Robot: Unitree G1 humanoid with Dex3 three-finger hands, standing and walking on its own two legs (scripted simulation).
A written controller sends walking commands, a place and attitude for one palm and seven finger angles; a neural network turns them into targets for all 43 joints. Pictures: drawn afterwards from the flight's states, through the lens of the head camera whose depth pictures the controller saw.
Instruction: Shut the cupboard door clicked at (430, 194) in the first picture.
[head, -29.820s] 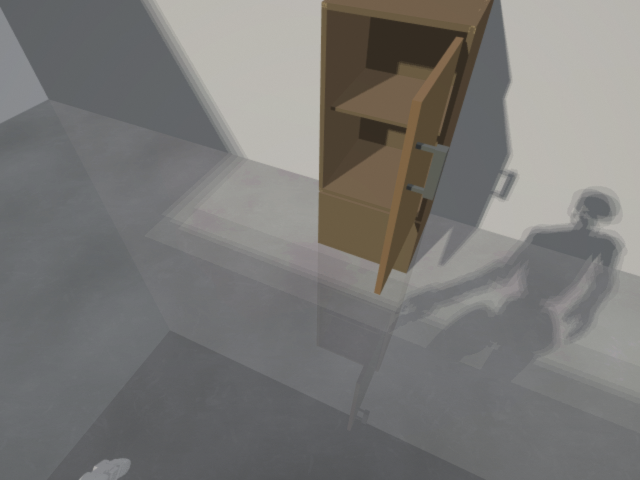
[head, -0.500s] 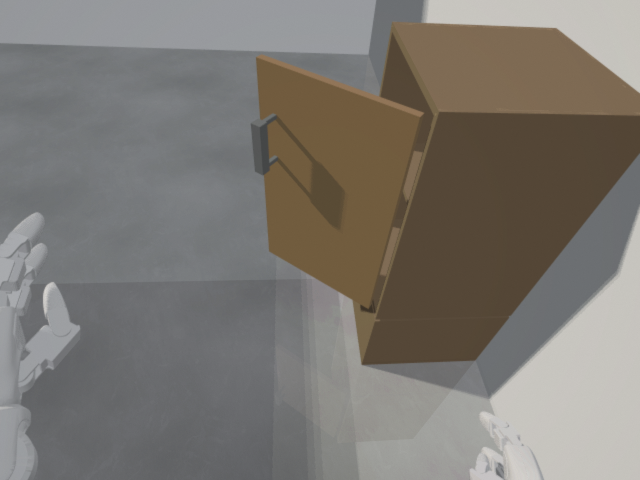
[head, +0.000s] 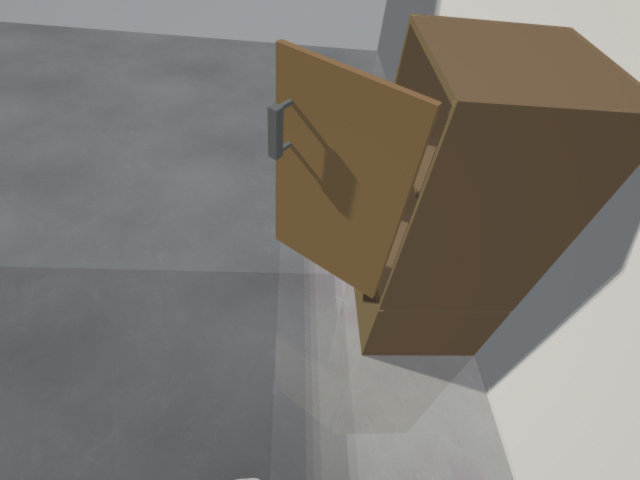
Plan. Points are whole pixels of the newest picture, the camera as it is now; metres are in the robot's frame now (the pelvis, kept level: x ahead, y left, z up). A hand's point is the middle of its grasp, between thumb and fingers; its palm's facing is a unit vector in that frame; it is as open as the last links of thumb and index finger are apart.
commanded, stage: let the arm hang, fingers relaxed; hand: left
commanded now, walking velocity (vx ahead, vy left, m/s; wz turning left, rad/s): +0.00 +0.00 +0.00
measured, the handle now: (281, 128) +0.81 +0.13 -0.01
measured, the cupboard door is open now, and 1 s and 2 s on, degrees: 52 52 52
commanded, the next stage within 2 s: look to check the result in 0.78 s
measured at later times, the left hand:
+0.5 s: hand out of the picture -0.09 +0.18 -0.16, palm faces +0.02 -0.98 -0.19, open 7.4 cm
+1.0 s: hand out of the picture -0.05 +0.15 -0.16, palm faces +0.02 -0.99 -0.15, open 7.4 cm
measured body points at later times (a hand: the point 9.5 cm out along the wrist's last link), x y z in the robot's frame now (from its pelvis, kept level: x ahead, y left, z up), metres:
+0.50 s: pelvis -0.02 +0.01 +0.01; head -0.03 +0.01 +0.46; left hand -0.09 +0.23 -0.14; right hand -0.03 -0.20 -0.15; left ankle +0.07 +0.09 -0.72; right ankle -0.06 -0.11 -0.72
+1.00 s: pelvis +0.00 +0.00 +0.02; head +0.01 +0.00 +0.46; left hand -0.05 +0.20 -0.15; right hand -0.04 -0.20 -0.15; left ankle +0.07 +0.09 -0.72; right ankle -0.06 -0.11 -0.72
